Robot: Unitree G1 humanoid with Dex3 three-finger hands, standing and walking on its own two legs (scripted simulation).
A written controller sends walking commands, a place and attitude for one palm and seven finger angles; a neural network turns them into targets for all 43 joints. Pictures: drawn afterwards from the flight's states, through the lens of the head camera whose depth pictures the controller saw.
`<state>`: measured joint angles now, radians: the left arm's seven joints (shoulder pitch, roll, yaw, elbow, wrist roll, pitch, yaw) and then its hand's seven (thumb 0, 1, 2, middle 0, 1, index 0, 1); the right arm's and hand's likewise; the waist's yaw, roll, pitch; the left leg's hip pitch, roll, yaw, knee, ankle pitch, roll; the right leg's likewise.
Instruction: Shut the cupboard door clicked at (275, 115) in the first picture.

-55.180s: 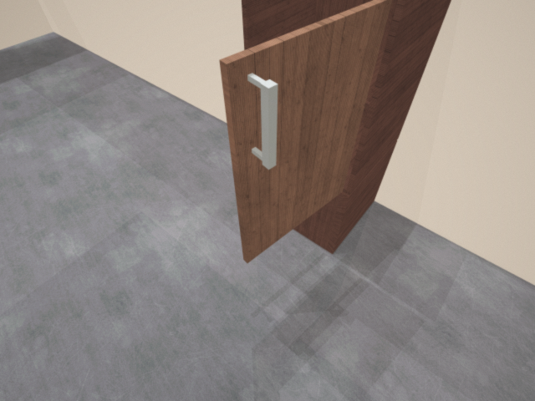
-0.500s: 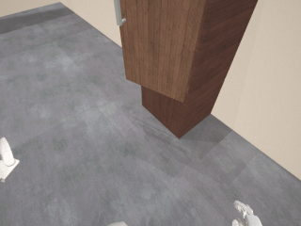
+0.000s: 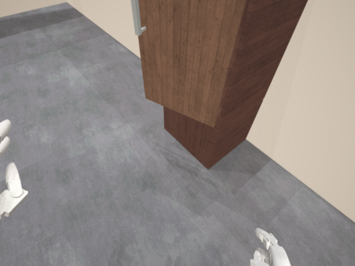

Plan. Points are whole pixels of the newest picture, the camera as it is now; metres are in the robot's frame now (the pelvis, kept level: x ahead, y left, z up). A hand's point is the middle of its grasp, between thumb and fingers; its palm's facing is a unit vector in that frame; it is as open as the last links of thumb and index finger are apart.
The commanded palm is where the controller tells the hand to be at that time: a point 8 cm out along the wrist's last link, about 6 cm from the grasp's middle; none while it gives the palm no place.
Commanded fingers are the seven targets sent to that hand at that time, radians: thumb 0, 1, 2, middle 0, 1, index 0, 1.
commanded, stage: stop stepping back and stand still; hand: left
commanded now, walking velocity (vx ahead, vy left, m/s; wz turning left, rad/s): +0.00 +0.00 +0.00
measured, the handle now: (138, 10) +0.94 +0.19 +0.14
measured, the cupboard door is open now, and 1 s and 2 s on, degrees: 19 19 19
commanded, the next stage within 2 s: let the arm hang, fingers relaxed in 0.12 s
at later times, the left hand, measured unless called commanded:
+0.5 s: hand out of the picture +0.06 +0.18 -0.16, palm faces +0.01 -0.99 -0.15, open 7.3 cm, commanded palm none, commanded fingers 0.00 0.90 0.90 -0.20 -0.30 -0.20 -0.30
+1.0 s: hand out of the picture -0.10 +0.21 -0.16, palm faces +0.04 -0.97 -0.23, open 7.4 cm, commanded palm none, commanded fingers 0.00 0.90 0.90 -0.20 -0.30 -0.20 -0.30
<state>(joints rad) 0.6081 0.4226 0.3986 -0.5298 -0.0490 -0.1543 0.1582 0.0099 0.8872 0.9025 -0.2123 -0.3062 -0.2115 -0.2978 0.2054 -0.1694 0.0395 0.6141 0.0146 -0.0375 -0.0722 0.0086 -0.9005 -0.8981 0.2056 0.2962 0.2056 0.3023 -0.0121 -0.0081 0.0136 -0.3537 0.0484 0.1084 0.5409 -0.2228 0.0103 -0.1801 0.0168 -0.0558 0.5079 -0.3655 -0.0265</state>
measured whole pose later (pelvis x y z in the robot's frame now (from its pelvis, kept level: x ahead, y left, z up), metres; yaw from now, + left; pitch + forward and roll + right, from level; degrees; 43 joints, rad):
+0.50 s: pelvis -0.03 +0.02 -0.01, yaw +2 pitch +0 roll -1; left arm 0.31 0.16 -0.02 0.72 0.00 0.06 0.02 0.00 0.92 0.90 -0.20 -0.30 -0.20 -0.29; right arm 0.21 -0.22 0.03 0.83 -0.02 0.03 0.00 0.01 -0.91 -0.90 0.20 0.30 0.20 0.30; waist -0.04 -0.01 0.02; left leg -0.38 0.02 0.09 0.59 -0.20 0.04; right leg -0.21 -0.01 -0.08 0.59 -0.38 -0.01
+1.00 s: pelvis -0.04 +0.03 +0.01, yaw +0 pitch -2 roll -1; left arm 0.40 0.16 0.01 1.14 0.02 0.01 0.03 0.00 0.91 0.90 -0.20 -0.30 -0.20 -0.29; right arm 0.30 -0.16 -0.01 1.10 -0.01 0.03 -0.03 0.00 -0.91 -0.90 0.20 0.30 0.20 0.30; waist -0.01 0.03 0.00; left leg -0.27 0.01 0.12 0.40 -0.11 0.05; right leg -0.13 -0.01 -0.05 0.43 -0.27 0.00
